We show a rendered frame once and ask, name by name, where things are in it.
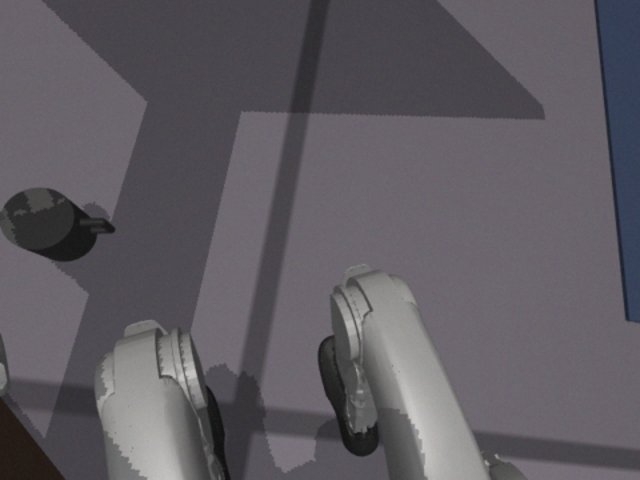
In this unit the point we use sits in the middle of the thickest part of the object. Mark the left robot foot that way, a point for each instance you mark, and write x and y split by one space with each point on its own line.
218 435

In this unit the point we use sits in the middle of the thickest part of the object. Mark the right robot foot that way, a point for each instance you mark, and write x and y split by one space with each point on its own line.
356 443

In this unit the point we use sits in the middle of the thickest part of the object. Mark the right robot hand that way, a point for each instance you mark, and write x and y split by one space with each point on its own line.
499 470

